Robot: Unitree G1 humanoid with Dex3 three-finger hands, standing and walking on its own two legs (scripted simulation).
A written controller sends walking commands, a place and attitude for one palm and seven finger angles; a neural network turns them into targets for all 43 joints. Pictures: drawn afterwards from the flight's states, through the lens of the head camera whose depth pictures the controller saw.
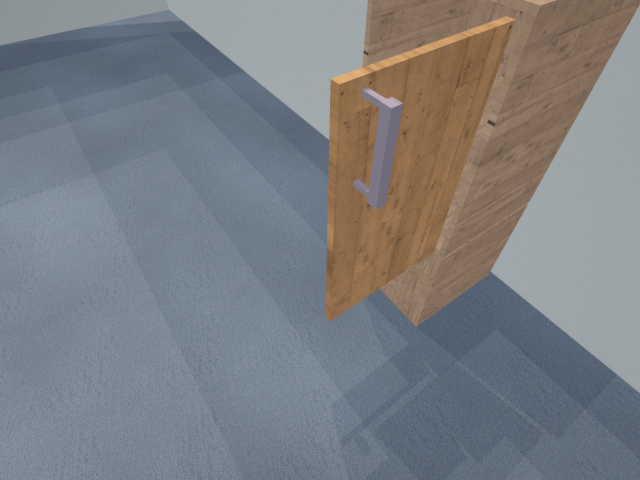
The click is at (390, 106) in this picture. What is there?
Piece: cupboard door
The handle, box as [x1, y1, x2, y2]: [353, 87, 402, 208]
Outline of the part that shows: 366,87 361,89 361,96 379,107 370,186 366,186 358,179 353,182 353,185 368,198 368,203 374,208 377,208 385,203 402,103 392,97 386,99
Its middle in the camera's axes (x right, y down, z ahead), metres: +0.08 -0.12 +0.56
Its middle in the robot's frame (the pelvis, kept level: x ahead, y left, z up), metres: +0.52 -0.05 +0.14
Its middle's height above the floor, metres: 0.92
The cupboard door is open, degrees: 91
